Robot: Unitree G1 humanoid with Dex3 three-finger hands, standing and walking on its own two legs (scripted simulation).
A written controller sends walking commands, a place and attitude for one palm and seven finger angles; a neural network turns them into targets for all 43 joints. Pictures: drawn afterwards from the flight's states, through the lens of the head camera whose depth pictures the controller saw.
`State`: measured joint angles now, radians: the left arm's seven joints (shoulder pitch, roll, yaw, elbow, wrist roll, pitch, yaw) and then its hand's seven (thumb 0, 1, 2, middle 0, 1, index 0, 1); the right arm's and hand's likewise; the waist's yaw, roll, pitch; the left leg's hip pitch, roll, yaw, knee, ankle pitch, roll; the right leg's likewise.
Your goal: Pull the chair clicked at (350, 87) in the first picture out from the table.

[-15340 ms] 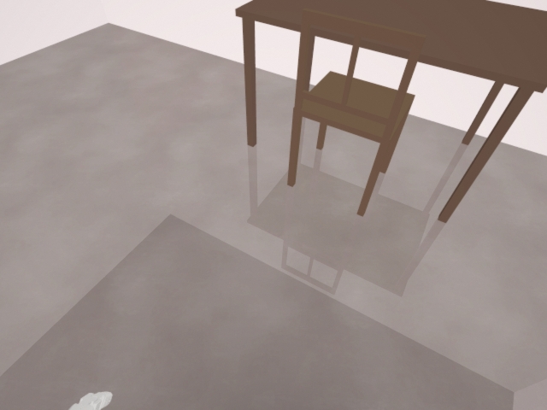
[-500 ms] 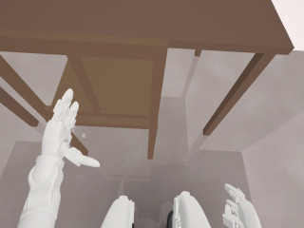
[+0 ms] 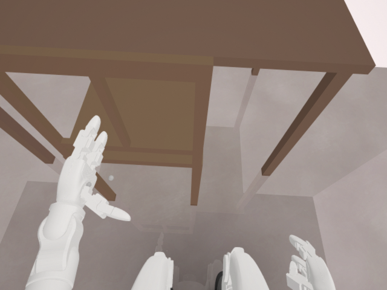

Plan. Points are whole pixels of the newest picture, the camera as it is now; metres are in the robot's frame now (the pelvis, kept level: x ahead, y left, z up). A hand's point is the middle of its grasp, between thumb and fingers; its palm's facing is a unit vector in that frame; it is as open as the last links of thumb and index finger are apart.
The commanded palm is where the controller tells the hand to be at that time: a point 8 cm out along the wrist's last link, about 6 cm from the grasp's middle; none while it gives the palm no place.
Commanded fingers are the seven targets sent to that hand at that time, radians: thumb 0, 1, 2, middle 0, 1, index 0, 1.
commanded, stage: aim the fingers beside a spindle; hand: left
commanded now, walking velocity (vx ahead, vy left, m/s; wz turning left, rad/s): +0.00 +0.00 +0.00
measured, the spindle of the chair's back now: (114, 115) +0.47 +0.20 +0.02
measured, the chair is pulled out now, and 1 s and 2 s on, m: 0.00 0.00 0.00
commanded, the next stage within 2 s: push the fingers through the gap in 1.36 s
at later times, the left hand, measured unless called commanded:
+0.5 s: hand (114, 180) +0.32 +0.17 +0.01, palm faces -0.08 -1.00 +0.00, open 16.9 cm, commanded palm +0.31 +0.24 +0.03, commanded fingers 0.00 -0.50 0.30 -0.06 -0.08 -0.06 -0.08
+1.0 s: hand (104, 173) +0.33 +0.19 +0.03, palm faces +0.00 -1.00 -0.06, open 16.9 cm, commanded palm +0.31 +0.24 +0.03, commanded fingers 0.00 -0.50 0.30 -0.06 -0.08 -0.06 -0.08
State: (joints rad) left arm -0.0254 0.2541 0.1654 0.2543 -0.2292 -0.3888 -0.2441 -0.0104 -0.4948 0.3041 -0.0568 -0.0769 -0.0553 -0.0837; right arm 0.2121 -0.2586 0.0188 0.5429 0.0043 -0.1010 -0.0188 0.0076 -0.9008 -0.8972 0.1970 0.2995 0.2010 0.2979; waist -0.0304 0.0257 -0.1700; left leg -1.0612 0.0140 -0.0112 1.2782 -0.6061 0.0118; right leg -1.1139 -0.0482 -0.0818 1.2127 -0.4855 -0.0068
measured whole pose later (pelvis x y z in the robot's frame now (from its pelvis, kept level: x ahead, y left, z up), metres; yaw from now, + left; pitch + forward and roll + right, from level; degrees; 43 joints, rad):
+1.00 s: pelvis +0.00 +0.01 +0.00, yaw +0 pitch +23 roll -2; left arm -0.04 0.26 0.19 0.25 -0.20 -0.41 -0.18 -0.01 -0.49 0.30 -0.06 -0.08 -0.06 -0.08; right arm 0.20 -0.24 0.03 0.54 -0.01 -0.09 -0.01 0.01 -0.90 -0.90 0.20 0.30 0.20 0.30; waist -0.04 0.01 -0.17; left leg -1.07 0.01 0.00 1.29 -0.61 0.02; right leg -1.12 -0.05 -0.07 1.22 -0.49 0.00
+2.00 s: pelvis -0.01 +0.00 -0.01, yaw +0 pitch +24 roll -2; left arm -0.29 0.28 0.22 0.50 -0.19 -0.38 -0.20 -0.01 -0.50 0.30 -0.06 -0.08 -0.05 -0.08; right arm 0.22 -0.25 0.04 0.58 0.00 -0.09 -0.03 0.01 -0.90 -0.90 0.20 0.30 0.20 0.30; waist -0.06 0.02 -0.17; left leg -1.12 0.01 -0.01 1.30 -0.60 0.02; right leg -1.17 -0.05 -0.08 1.23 -0.48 0.00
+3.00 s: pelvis -0.01 +0.00 -0.01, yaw -1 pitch +26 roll -2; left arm -0.57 0.34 0.31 0.82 -0.14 -0.44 -0.20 -0.01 -0.49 0.30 -0.06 -0.08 -0.06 -0.08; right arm 0.27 -0.26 0.03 0.61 -0.02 -0.01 0.00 0.00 -0.90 -0.90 0.20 0.30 0.20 0.30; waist -0.11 0.02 -0.16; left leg -1.16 0.02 0.00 1.29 -0.59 0.02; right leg -1.21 -0.03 -0.06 1.21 -0.45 0.00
